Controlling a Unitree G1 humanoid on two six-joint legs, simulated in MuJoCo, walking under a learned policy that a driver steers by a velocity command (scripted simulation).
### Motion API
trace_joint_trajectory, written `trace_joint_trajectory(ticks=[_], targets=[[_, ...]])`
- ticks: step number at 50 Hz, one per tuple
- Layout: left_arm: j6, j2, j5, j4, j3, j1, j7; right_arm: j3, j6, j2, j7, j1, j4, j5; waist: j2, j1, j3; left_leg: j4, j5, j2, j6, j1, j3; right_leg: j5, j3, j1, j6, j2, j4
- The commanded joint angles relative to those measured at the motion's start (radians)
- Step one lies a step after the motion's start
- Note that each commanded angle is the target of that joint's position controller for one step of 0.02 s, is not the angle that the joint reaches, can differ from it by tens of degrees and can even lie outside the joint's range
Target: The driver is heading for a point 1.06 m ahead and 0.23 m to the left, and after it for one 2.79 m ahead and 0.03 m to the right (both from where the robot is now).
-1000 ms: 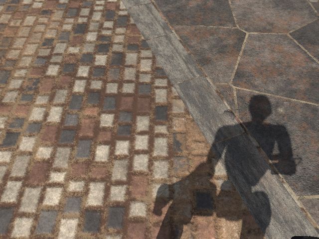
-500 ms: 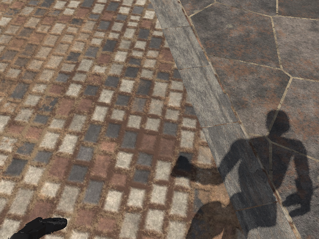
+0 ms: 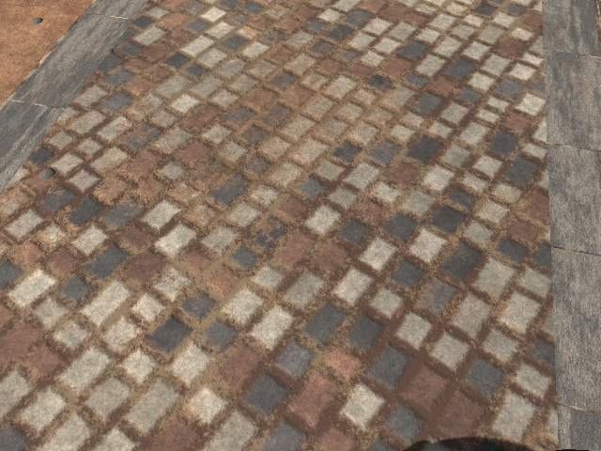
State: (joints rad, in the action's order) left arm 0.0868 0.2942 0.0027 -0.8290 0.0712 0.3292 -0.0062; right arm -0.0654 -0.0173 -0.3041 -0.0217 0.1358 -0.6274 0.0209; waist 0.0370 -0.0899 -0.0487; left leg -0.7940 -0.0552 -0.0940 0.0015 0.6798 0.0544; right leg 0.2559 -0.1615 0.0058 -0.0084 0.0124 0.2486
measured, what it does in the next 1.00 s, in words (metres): walks ahead: left foot, then right foot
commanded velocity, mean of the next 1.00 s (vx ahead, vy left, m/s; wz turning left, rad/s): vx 0.29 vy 0.00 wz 0.10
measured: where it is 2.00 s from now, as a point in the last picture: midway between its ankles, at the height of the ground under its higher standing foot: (317, 267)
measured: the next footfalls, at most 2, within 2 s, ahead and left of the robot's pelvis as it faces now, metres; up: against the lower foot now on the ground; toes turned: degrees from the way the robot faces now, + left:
left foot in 0.14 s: +0.25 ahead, +0.14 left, +0.00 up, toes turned +4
right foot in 0.60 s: +0.51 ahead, -0.05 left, +0.00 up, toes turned +4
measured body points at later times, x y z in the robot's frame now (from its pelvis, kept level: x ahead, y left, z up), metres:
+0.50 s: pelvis +0.27 +0.06 +0.00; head +0.30 +0.07 +0.45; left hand +0.44 +0.32 -0.10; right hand +0.35 -0.22 -0.11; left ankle +0.21 +0.14 -0.74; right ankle +0.46 -0.09 -0.69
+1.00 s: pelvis +0.41 +0.05 +0.00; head +0.41 +0.07 +0.45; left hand +0.52 +0.32 -0.13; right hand +0.46 -0.22 -0.13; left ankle +0.37 +0.18 -0.74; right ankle +0.45 -0.05 -0.72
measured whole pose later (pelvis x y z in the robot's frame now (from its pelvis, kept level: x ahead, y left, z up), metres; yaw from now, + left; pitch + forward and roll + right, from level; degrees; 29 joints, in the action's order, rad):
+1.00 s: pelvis +0.41 +0.05 +0.00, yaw +4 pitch +1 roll -1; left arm 0.02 0.26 0.01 -0.88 0.04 0.14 0.00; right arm -0.05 0.00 -0.26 0.04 0.31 -0.93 -0.01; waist -0.01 0.03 0.02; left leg -0.52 -0.32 -0.04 0.00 0.22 0.03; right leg 0.34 -0.03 0.38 -0.02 0.03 0.65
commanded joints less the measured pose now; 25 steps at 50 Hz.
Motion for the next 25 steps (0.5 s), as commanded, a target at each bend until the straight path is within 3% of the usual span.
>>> trace_joint_trajectory(ticks=[1,3,5,6,7,8,9,10,11,12,13,15,18,22,25], targets=[[0.006,0.172,0.017,0.043,0.036,-0.019,-0.001,0.009,-0.023,-0.012,-0.018,-0.110,0.095,0.002,-0.084,0.006,-0.033,0.129,0.048,0.020,0.020,-0.061,-0.038,-0.311,0.096,0.034,-0.159,-0.268,-0.111],[-0.006,0.191,0.030,0.020,0.041,0.003,-0.002,0.004,-0.026,-0.030,-0.024,-0.140,0.112,0.000,-0.091,0.016,-0.045,0.184,-0.025,0.037,0.046,-0.068,-0.053,-0.390,0.095,-0.034,-0.154,-0.299,-0.083],[-0.018,0.218,0.038,0.007,0.046,0.001,0.001,-0.013,-0.025,-0.066,-0.025,-0.095,0.110,-0.010,-0.122,0.067,0.005,0.228,-0.109,0.085,0.083,-0.185,-0.095,-0.689,0.069,-0.080,-0.134,-0.304,0.033],[-0.025,0.220,0.040,0.002,0.043,-0.011,0.005,-0.033,-0.024,-0.098,-0.022,0.020,0.079,-0.013,-0.121,0.143,0.078,0.279,-0.073,0.120,0.110,-0.363,-0.123,-0.827,0.029,-0.055,-0.110,-0.281,0.178],[-0.025,0.193,0.031,0.002,0.029,0.000,0.011,-0.062,-0.019,-0.153,-0.011,0.176,0.029,-0.010,-0.107,0.215,0.168,0.285,-0.028,0.134,0.136,-0.620,-0.109,-0.796,-0.006,0.065,-0.075,-0.238,0.377],[-0.016,0.114,-0.005,0.040,-0.001,0.019,0.011,-0.085,-0.010,-0.246,0.009,0.324,0.004,-0.017,0.054,0.246,0.307,0.261,-0.024,-0.091,0.222,-0.974,0.218,-0.382,-0.027,0.386,-0.021,-0.162,0.733],[0.005,0.045,-0.006,0.047,-0.030,0.100,-0.001,-0.078,-0.017,-0.282,0.006,0.307,0.009,-0.010,0.209,0.167,0.451,0.403,-0.162,-0.285,0.362,-1.109,0.674,0.349,0.130,0.624,0.010,-0.012,0.994],[0.018,0.148,0.031,0.049,-0.002,-0.002,-0.009,-0.052,-0.028,-0.186,-0.001,0.287,0.010,-0.009,0.091,0.215,0.383,0.451,-0.212,-0.263,0.327,-1.049,0.618,0.322,0.236,0.720,0.003,-0.057,1.068],[0.027,0.157,0.049,0.080,0.001,-0.081,-0.011,-0.041,-0.036,-0.160,-0.003,0.236,0.002,-0.010,0.084,0.200,0.230,0.468,-0.132,-0.222,0.289,-0.912,0.454,0.236,0.213,0.766,-0.010,-0.095,1.044],[0.031,0.140,0.033,0.077,-0.001,-0.103,-0.003,-0.033,-0.042,-0.133,-0.003,0.175,-0.003,-0.010,0.026,0.163,0.162,0.484,-0.051,-0.176,0.261,-0.783,0.352,0.149,0.206,0.737,-0.011,-0.133,0.980],[0.026,0.139,0.016,0.071,0.003,-0.098,0.000,-0.023,-0.045,-0.103,-0.006,0.130,0.001,-0.016,0.031,0.128,0.113,0.515,0.035,-0.141,0.247,-0.678,0.275,0.093,0.207,0.689,-0.004,-0.155,0.925],[0.005,0.110,0.014,0.052,0.000,-0.044,-0.005,-0.019,-0.058,-0.083,-0.005,0.096,0.000,-0.025,0.051,0.081,0.109,0.581,0.076,-0.121,0.257,-0.576,0.225,0.024,0.214,0.601,0.012,-0.171,0.888],[-0.016,0.082,-0.005,0.058,-0.004,-0.072,0.002,-0.023,-0.072,-0.104,0.005,0.083,-0.031,-0.026,0.015,0.057,0.054,0.601,0.395,-0.109,0.262,-0.498,0.104,-0.040,0.194,0.597,0.055,-0.153,0.776],[-0.006,0.037,-0.011,0.087,-0.025,-0.196,-0.009,-0.022,-0.057,-0.118,0.027,0.112,-0.075,-0.027,0.024,0.102,0.049,0.577,0.472,-0.035,0.201,-0.475,-0.029,-0.305,0.157,0.505,0.054,-0.099,0.453],[-0.001,0.055,-0.006,0.098,-0.023,-0.242,-0.024,-0.021,-0.047,-0.129,0.032,0.154,-0.118,-0.023,0.034,0.121,0.069,0.546,0.421,-0.067,0.188,-0.543,-0.005,-0.387,0.173,0.456,0.034,-0.067,0.340]])
Keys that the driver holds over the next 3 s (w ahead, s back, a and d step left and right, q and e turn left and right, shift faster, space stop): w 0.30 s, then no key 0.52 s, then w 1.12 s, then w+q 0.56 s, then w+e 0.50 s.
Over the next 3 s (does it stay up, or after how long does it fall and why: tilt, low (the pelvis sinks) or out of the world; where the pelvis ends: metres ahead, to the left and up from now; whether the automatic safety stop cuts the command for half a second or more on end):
stays up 1.38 0.23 0.00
